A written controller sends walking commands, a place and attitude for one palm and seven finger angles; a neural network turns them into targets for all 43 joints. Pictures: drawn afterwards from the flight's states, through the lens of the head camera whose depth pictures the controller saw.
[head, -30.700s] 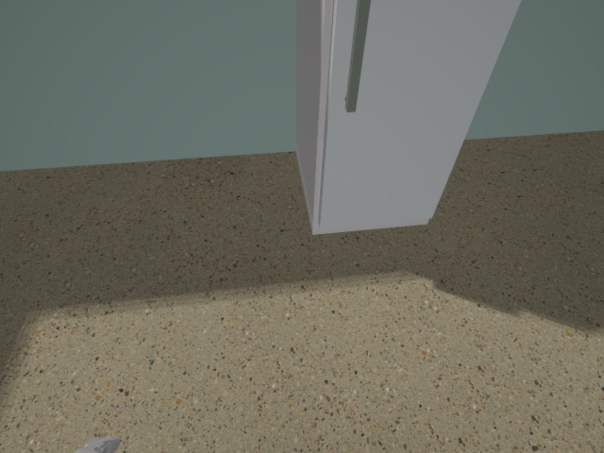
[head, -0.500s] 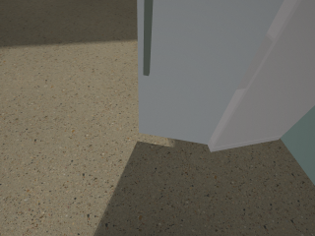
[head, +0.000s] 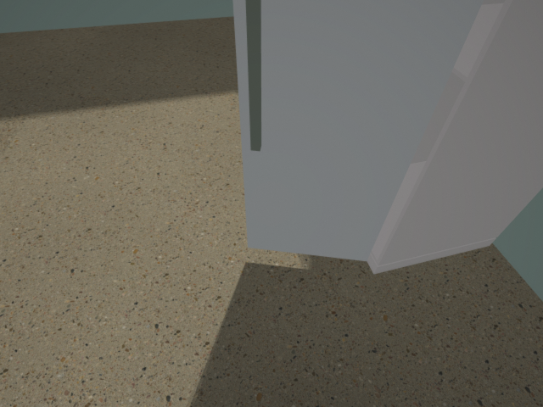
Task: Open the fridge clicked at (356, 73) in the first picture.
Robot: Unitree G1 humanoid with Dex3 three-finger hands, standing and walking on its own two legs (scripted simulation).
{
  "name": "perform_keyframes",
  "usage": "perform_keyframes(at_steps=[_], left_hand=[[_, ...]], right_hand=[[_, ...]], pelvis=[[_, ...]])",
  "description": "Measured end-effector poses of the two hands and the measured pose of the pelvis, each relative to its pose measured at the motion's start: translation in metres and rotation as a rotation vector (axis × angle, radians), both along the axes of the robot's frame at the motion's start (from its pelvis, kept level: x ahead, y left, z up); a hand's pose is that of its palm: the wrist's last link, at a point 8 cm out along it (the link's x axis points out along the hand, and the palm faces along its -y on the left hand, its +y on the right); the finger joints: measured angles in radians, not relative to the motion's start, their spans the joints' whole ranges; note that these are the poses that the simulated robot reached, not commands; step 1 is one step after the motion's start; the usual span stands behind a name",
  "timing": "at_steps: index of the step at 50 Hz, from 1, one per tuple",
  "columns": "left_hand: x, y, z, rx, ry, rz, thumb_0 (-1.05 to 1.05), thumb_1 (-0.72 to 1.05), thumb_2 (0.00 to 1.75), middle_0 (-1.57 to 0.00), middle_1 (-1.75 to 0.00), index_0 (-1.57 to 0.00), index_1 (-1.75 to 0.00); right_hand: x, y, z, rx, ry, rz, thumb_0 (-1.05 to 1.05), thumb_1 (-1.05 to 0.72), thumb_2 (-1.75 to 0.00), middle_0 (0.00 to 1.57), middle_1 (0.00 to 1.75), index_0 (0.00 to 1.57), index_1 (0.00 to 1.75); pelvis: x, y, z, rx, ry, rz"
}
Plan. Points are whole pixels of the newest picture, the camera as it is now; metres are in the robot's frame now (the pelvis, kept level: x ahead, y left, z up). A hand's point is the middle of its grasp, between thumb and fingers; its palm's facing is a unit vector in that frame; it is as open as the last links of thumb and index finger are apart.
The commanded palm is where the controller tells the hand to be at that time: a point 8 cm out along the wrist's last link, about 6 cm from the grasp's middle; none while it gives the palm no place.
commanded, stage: let the arm hang, fingers relaxed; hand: left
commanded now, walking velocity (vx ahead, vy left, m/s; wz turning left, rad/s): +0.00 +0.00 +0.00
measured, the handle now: (256, 63) +0.79 +0.08 +0.12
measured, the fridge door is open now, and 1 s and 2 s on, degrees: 68 68 68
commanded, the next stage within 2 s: look to check the result in 0.18 s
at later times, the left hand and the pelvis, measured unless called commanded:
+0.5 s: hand out of the picture +0.08 +0.24 -0.17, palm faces -0.04 -0.95 -0.32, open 7.4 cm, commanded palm none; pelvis +0.02 +0.00 +0.00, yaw +0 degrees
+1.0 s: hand out of the picture +0.11 +0.23 -0.16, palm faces -0.04 -0.95 -0.32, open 7.4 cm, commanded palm none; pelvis +0.04 -0.01 +0.00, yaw +0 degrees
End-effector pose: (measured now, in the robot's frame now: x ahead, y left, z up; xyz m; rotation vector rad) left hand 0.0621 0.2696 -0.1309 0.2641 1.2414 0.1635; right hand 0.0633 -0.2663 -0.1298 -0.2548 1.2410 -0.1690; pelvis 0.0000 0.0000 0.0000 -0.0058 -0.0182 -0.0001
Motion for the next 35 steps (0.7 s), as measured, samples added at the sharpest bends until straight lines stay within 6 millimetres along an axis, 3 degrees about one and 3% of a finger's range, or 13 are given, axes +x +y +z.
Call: perform_keyframes(at_steps=[8, 22, 35], left_hand=[[0.020, 0.008, 0.002, 0.008, -0.024, -0.022, 0.00, 0.90, 0.89, -0.21, -0.30, -0.20, -0.30], [0.017, 0.020, 0.002, 0.029, 0.041, -0.010, 0.00, 0.90, 0.89, -0.21, -0.30, -0.20, -0.30], [0.025, 0.015, 0.003, 0.033, 0.048, -0.009, 0.01, 0.90, 0.89, -0.21, -0.30, -0.20, -0.30]], right_hand=[[0.016, -0.013, 0.010, -0.041, -0.022, 0.006, 0.01, -0.91, -0.90, 0.20, 0.30, 0.20, 0.30], [0.020, -0.022, 0.013, -0.066, 0.026, 0.005, 0.01, -0.91, -0.90, 0.20, 0.30, 0.20, 0.30], [0.033, -0.019, 0.009, -0.047, 0.020, 0.009, 0.01, -0.90, -0.90, 0.20, 0.30, 0.20, 0.30]], pelvis=[[0.007, 0.002, 0.001, 0.001, 0.005, -0.002], [0.021, 0.002, 0.002, 0.003, 0.009, 0.000], [0.030, -0.001, 0.003, 0.006, 0.013, -0.001]])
